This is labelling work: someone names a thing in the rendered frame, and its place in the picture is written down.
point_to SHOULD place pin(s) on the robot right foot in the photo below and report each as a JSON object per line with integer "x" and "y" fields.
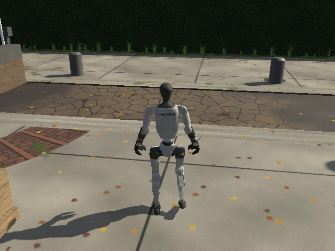
{"x": 182, "y": 204}

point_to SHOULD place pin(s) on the right robot upper arm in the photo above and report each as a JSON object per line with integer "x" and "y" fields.
{"x": 186, "y": 119}

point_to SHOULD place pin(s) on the right robot forearm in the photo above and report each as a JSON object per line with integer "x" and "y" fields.
{"x": 193, "y": 138}

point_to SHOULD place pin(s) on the robot right shin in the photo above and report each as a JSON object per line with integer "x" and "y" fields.
{"x": 181, "y": 184}

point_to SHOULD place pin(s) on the robot left hand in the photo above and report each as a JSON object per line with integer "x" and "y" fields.
{"x": 139, "y": 148}

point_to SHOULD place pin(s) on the robot right hand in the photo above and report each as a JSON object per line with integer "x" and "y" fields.
{"x": 194, "y": 147}

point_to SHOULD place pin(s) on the left robot upper arm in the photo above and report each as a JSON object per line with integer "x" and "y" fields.
{"x": 147, "y": 119}

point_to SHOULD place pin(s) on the left robot forearm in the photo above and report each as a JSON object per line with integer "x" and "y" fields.
{"x": 140, "y": 138}

